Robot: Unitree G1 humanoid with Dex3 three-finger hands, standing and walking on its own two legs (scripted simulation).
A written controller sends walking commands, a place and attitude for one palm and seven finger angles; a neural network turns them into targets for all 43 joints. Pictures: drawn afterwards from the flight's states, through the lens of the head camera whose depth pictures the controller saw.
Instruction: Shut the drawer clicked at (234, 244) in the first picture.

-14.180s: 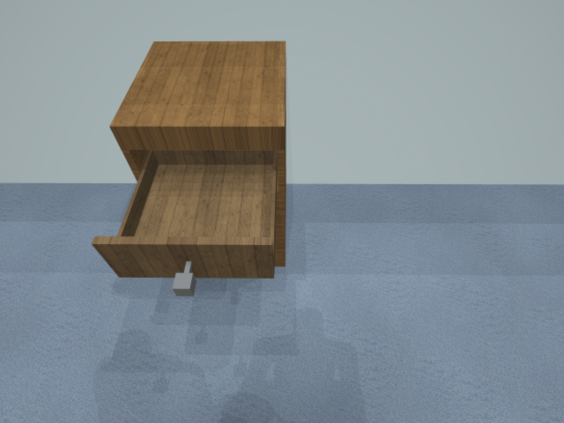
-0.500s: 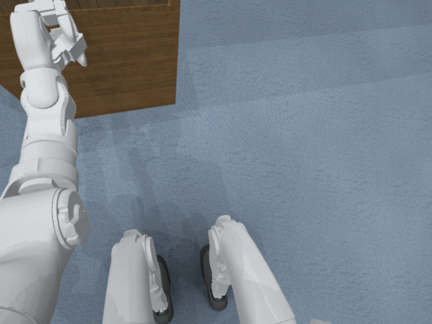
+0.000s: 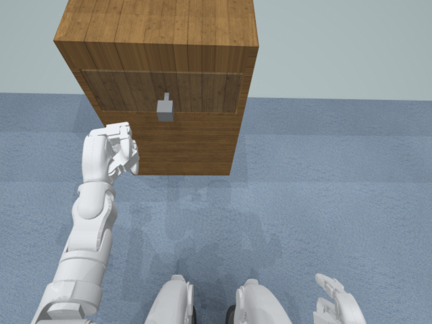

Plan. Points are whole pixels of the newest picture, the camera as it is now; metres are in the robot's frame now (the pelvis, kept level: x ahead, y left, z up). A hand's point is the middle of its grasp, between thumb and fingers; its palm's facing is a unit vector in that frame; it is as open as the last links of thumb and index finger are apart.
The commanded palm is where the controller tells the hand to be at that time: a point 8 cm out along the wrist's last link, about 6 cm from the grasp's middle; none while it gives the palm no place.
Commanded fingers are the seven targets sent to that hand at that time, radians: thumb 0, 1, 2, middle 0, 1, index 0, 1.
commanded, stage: draw the hand back to the body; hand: left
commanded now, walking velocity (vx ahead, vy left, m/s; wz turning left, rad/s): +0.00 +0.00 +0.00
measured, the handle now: (166, 105) +0.63 +0.14 -0.11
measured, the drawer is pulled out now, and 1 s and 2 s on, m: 0.00 0.00 0.00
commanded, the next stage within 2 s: step back with the hand held close in 0.98 s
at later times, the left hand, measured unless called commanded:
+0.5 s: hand (28, 187) +0.28 +0.21 +0.18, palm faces +0.22 -0.92 -0.32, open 3.3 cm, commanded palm +0.23 +0.26 +0.19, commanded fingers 0.00 0.90 0.90 -1.40 -1.60 -1.40 -1.60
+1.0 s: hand out of the picture +0.20 +0.24 +0.26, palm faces +0.42 -0.82 -0.39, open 3.3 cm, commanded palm +0.15 +0.28 +0.28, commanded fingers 0.00 0.90 0.90 -1.40 -1.60 -1.40 -1.60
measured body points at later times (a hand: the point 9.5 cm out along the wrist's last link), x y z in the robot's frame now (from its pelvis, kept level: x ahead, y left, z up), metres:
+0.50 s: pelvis +0.02 +0.01 +0.09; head +0.03 -0.01 +0.54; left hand +0.27 +0.26 +0.20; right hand +0.20 -0.21 +0.00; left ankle +0.01 +0.09 -0.63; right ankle +0.00 -0.09 -0.63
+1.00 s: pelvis +0.02 -0.01 +0.11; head +0.00 -0.04 +0.55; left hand +0.17 +0.28 +0.28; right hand +0.23 -0.21 +0.02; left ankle +0.01 +0.09 -0.63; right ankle +0.00 -0.09 -0.63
